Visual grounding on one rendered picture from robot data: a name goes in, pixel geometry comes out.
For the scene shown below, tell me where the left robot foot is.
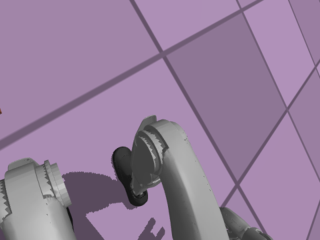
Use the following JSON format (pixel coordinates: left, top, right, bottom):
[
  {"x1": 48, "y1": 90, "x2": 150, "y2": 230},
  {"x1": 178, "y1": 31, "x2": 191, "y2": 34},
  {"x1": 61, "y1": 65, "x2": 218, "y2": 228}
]
[{"x1": 66, "y1": 207, "x2": 74, "y2": 231}]

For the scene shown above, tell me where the right robot arm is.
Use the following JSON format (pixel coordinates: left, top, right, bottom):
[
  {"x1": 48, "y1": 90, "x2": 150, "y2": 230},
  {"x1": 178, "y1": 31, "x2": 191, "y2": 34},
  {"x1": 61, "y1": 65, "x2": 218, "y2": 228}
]
[{"x1": 241, "y1": 227, "x2": 273, "y2": 240}]

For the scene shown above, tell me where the right robot hand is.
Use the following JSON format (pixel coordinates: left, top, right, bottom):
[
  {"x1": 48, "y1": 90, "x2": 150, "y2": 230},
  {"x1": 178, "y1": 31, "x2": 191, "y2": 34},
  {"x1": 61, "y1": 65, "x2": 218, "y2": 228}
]
[{"x1": 219, "y1": 206, "x2": 251, "y2": 240}]

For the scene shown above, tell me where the right robot foot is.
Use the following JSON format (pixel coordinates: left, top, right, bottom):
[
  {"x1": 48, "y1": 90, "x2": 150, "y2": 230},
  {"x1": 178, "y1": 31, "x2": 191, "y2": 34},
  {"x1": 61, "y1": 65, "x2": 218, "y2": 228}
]
[{"x1": 112, "y1": 146, "x2": 148, "y2": 207}]

